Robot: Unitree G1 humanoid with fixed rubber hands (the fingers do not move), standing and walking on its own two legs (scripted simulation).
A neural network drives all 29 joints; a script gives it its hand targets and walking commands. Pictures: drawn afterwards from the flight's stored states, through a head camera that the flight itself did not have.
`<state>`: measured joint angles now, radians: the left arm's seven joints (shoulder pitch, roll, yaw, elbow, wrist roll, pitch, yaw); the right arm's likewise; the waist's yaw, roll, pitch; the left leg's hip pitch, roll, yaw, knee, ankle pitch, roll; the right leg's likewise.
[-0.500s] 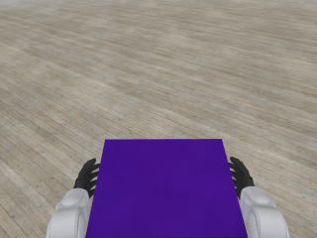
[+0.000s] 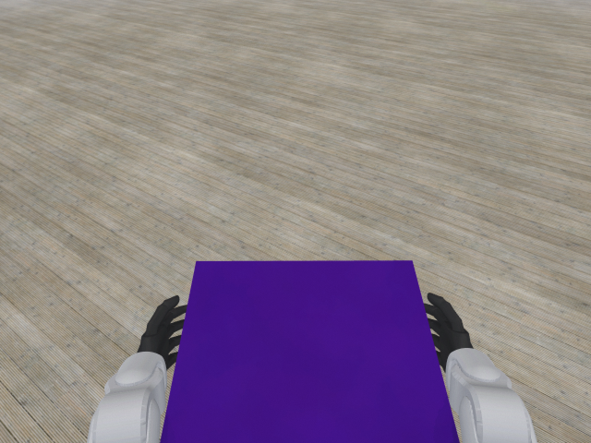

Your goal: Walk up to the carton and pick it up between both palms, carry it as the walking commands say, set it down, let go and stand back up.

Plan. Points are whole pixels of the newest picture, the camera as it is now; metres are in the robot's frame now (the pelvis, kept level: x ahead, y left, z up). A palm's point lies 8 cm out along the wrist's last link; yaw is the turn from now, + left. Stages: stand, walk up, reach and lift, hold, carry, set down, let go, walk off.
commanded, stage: carry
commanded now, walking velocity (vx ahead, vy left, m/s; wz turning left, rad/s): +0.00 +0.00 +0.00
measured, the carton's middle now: (303, 375) +0.26 +0.01 -0.05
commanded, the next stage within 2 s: none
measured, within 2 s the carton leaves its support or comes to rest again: neither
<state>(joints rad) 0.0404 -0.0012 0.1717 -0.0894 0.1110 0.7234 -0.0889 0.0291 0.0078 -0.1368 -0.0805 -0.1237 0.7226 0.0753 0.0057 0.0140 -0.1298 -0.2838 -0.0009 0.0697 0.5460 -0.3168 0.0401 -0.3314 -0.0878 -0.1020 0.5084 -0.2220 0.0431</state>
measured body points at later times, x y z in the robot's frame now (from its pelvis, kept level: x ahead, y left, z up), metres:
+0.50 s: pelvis +0.00 +0.00 +0.00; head -0.03 +0.00 +0.45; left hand +0.25 +0.20 +0.03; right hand +0.26 -0.19 +0.03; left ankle -0.02 +0.09 -0.73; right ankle +0.02 -0.15 -0.73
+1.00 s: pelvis +0.00 +0.00 +0.00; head -0.03 +0.00 +0.45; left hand +0.25 +0.20 +0.03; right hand +0.26 -0.19 +0.03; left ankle -0.02 +0.09 -0.73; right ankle +0.02 -0.15 -0.73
